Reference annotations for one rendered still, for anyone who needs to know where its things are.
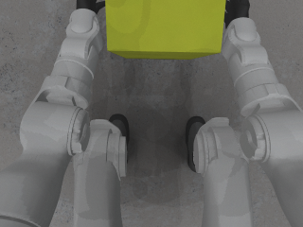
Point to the left robot hand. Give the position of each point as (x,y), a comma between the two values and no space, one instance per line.
(90,4)

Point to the right robot hand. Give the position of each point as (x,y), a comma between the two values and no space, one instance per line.
(235,9)

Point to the right robot upper arm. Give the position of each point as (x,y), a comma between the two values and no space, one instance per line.
(275,141)

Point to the robot right foot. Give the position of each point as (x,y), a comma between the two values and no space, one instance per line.
(192,127)

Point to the right robot forearm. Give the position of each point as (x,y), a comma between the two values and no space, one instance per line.
(252,74)

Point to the robot foot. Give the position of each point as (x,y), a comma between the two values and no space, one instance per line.
(192,127)
(121,122)

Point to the robot left foot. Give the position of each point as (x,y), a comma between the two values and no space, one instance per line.
(121,122)

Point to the carton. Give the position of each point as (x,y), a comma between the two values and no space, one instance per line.
(164,29)

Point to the left robot upper arm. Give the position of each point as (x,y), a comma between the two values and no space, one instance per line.
(31,186)

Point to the left robot forearm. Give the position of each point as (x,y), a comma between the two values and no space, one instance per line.
(75,67)

